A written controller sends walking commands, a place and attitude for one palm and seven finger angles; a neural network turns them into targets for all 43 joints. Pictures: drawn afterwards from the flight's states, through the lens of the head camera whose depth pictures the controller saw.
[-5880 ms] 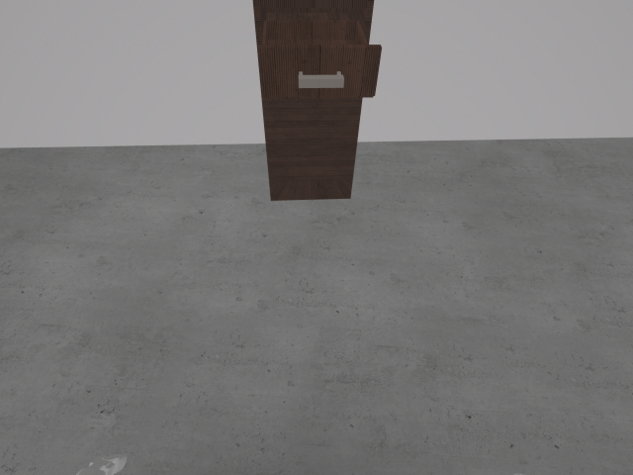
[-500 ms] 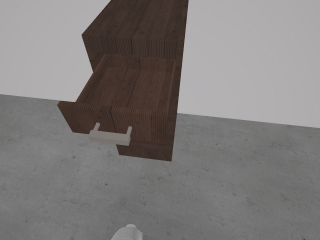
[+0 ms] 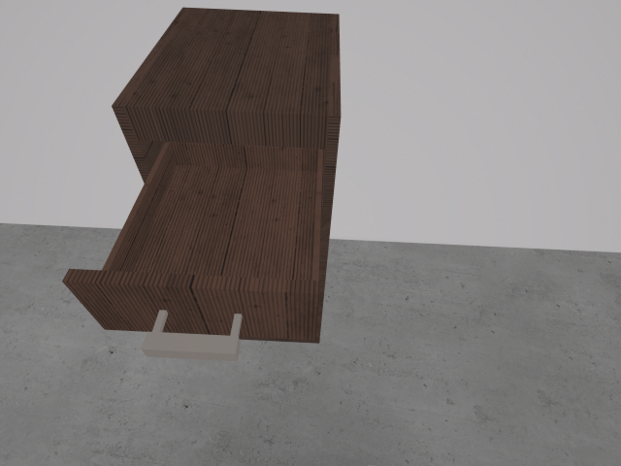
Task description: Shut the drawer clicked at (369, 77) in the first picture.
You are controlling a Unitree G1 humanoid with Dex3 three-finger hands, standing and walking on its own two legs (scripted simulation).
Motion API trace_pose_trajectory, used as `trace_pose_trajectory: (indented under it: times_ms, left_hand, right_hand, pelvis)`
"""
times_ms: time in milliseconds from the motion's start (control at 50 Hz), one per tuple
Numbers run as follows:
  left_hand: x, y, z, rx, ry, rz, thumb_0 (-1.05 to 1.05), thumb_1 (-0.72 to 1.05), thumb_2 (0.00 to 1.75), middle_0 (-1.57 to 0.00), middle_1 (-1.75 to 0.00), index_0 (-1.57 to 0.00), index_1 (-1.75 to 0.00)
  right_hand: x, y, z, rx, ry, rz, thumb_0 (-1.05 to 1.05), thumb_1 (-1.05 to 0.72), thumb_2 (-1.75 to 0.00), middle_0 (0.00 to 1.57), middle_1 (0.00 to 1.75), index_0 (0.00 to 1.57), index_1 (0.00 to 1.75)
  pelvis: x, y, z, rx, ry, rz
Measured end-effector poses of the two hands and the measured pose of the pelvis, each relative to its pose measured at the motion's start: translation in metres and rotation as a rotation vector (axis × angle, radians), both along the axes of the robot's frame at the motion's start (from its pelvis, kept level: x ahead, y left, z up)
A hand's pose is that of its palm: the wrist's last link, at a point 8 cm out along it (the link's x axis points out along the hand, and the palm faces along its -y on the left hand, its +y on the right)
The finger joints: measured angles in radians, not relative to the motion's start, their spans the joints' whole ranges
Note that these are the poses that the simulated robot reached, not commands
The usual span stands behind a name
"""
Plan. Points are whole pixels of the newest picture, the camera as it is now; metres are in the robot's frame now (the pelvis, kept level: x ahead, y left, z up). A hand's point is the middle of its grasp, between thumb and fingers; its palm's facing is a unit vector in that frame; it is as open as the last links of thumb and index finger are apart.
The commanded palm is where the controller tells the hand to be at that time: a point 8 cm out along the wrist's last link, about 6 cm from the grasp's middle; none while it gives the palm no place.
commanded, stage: come to a stop and stand still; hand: left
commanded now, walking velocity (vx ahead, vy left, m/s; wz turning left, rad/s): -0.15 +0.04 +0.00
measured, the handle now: (196, 332) +0.29 +0.17 -0.02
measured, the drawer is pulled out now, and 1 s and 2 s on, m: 0.30 0.30 0.30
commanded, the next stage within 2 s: none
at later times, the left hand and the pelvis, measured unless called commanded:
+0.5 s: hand out of the picture -0.02 +0.15 -0.14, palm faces +0.10 -0.95 -0.30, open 7.4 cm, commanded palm none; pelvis -0.05 -0.05 +0.01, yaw +0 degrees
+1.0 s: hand out of the picture -0.08 +0.18 -0.18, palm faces +0.02 -0.99 -0.16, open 7.4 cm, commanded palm none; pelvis -0.07 +0.00 +0.01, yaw +0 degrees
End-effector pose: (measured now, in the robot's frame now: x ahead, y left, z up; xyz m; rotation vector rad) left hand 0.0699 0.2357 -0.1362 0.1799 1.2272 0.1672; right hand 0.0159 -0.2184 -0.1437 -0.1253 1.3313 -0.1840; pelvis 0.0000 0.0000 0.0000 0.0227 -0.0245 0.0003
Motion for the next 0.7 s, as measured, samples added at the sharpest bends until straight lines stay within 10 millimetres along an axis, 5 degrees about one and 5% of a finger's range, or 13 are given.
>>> trace_pose_trajectory:
  times_ms: [160,260,420,580,700]
  left_hand:
    - [0.002,-0.036,0.009,0.058,0.019,-0.041,0.0,0.9,0.9,-0.2,-0.3,-0.2,-0.3]
    - [-0.02,-0.053,0.02,0.067,0.033,-0.006,0.0,0.91,0.9,-0.2,-0.3,-0.2,-0.3]
    - [-0.067,-0.052,0.03,0.08,0.028,0.058,0.0,0.91,0.9,-0.21,-0.3,-0.2,-0.3]
    - [-0.134,-0.035,0.022,0.048,0.092,0.103,0.01,0.9,0.9,-0.21,-0.3,-0.2,-0.3]
    - [-0.17,-0.011,-0.002,-0.012,0.154,0.12,0.01,0.9,0.9,-0.21,-0.3,-0.2,-0.3]
  right_hand:
    - [-0.023,-0.034,-0.024,0.068,0.088,-0.053,0.0,-0.92,-0.9,0.2,0.3,0.2,0.29]
    - [-0.025,-0.057,-0.019,0.064,0.1,-0.039,0.0,-0.91,-0.9,0.2,0.3,0.2,0.29]
    - [-0.016,-0.078,-0.012,0.042,0.039,0.036,0.0,-0.91,-0.9,0.2,0.3,0.19,0.29]
    - [-0.011,-0.067,0.004,0.015,-0.061,0.091,0.0,-0.92,-0.9,0.2,0.3,0.19,0.29]
    - [-0.046,-0.038,0.012,-0.03,-0.087,0.079,0.0,-0.91,-0.9,0.2,0.3,0.19,0.29]
  pelvis:
    - [-0.003,-0.036,-0.006,0.006,0.019,-0.013]
    - [-0.012,-0.049,0.002,0.032,0.024,-0.003]
    - [-0.036,-0.054,0.008,0.048,0.022,0.011]
    - [-0.063,-0.04,0.01,0.041,0.018,0.002]
    - [-0.078,-0.014,0.004,-0.027,0.025,-0.001]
